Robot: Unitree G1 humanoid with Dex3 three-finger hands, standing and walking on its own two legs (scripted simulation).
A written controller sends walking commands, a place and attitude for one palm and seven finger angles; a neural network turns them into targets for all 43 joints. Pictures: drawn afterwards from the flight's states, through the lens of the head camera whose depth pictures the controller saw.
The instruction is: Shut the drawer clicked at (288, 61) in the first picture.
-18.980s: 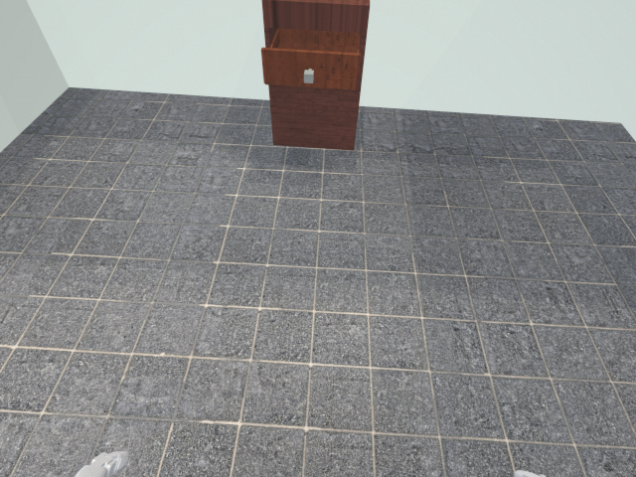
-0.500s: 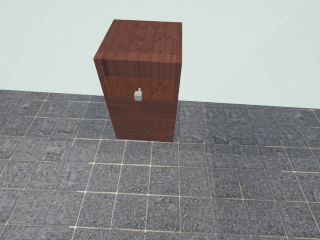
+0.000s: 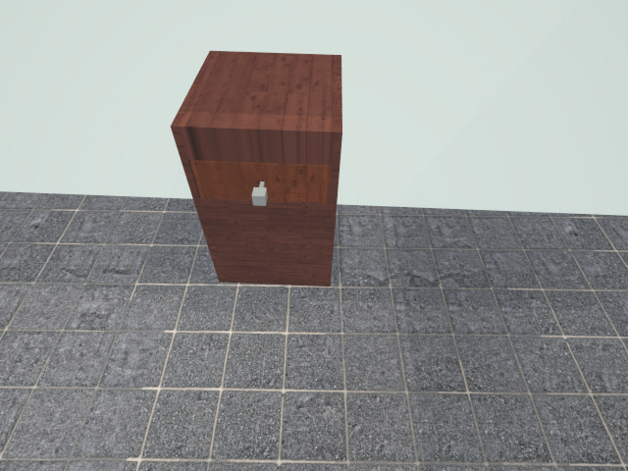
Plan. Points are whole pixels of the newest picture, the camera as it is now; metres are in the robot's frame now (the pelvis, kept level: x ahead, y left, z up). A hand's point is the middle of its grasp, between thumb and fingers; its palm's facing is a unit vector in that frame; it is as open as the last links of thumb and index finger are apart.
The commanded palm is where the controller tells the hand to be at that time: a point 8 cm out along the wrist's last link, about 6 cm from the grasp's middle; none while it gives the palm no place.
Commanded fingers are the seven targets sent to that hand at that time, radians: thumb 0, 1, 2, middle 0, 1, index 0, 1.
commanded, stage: let the arm hang, fingers relaxed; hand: left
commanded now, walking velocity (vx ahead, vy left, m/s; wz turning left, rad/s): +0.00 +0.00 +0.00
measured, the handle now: (260, 192) +0.85 +0.19 -0.25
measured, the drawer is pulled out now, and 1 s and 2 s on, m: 0.00 0.00 0.00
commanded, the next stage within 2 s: look to check the result in 0.04 s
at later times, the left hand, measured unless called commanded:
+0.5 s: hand out of the picture -0.03 +0.14 -0.18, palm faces +0.04 -0.99 -0.16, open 7.4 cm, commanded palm none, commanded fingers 0.00 0.90 0.90 -0.20 -0.30 -0.20 -0.30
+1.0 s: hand out of the picture -0.02 +0.13 -0.17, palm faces +0.04 -0.99 -0.17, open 7.4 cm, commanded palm none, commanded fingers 0.00 0.90 0.90 -0.20 -0.30 -0.20 -0.30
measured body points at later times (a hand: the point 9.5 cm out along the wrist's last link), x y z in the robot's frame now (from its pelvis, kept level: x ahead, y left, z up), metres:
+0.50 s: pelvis +0.00 -0.01 +0.00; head +0.01 -0.01 +0.45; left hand -0.03 +0.19 -0.16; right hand -0.04 -0.20 -0.17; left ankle +0.01 +0.08 -0.74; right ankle -0.01 -0.11 -0.74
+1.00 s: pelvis +0.01 -0.02 +0.00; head +0.02 -0.03 +0.45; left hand -0.02 +0.18 -0.16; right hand -0.03 -0.22 -0.17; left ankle +0.01 +0.08 -0.74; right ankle -0.01 -0.11 -0.74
